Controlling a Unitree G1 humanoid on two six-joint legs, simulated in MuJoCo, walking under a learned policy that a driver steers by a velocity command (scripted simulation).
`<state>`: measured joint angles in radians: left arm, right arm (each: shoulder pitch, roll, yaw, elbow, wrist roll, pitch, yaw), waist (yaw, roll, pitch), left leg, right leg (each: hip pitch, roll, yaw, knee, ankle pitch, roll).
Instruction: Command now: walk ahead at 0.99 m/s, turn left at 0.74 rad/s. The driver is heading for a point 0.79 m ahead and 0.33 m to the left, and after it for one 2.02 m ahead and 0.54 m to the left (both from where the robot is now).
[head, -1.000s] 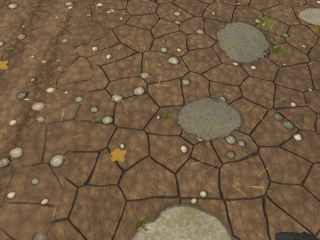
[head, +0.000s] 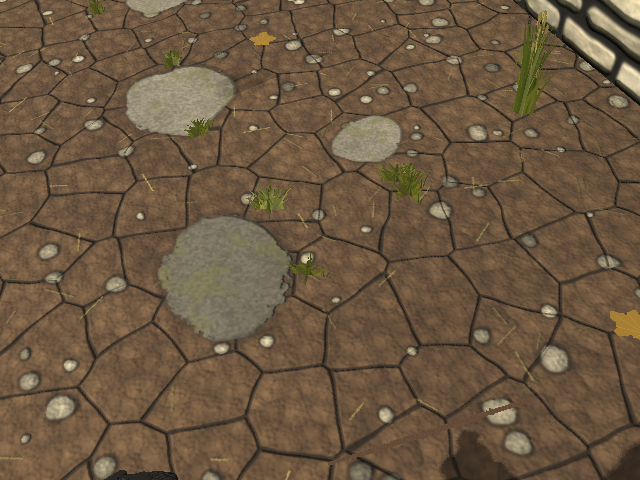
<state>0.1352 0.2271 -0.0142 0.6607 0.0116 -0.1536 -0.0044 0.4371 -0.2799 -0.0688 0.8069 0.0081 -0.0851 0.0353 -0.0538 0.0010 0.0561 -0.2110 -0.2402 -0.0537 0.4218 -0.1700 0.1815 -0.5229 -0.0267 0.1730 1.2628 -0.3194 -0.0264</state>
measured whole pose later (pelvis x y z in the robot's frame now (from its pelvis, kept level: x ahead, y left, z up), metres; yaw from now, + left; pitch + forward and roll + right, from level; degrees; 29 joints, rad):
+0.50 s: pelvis +0.44 -0.04 +0.00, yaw +28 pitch -1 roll -4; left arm 0.42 0.34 0.10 0.80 0.00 -0.10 0.00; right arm 0.15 -0.36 -0.07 0.59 0.04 -0.01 0.02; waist 0.08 0.05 0.03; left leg -0.79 0.12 -0.01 1.24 -0.20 0.04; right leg -0.02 0.04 -0.12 0.35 -0.32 0.02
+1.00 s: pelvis +0.80 +0.22 +0.01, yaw +51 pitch -1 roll +1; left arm 0.11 0.29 0.01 0.63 0.00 -0.12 -0.01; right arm 0.40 -0.25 -0.04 0.74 0.00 -0.09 0.01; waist -0.07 -0.04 0.04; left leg -0.03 -0.14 -0.07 0.37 -0.31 0.12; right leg -0.76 -0.15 0.07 0.80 0.13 0.04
